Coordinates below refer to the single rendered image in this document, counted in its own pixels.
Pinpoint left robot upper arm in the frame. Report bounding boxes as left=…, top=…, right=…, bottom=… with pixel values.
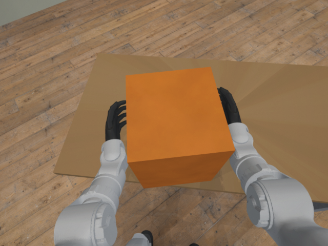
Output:
left=54, top=201, right=117, bottom=246

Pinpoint left robot hand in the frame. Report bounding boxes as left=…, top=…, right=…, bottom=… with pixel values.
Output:
left=105, top=100, right=127, bottom=141

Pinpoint table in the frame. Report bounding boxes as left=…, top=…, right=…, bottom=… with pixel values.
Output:
left=53, top=53, right=328, bottom=212

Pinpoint right robot forearm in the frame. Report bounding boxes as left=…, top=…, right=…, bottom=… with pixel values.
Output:
left=228, top=122, right=314, bottom=218

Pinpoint right robot hand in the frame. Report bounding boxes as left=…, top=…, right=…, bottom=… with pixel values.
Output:
left=217, top=87, right=241, bottom=125

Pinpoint robot left shin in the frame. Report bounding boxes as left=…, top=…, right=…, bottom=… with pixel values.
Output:
left=132, top=233, right=148, bottom=241

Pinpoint left robot forearm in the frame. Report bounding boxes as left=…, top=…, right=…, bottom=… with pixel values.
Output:
left=54, top=139, right=128, bottom=244

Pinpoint left robot foot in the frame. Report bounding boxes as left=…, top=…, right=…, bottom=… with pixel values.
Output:
left=142, top=230, right=153, bottom=246

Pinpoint right robot upper arm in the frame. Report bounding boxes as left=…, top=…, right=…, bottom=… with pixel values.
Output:
left=247, top=178, right=328, bottom=246

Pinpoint carton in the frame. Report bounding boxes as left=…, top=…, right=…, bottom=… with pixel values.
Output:
left=126, top=67, right=235, bottom=189

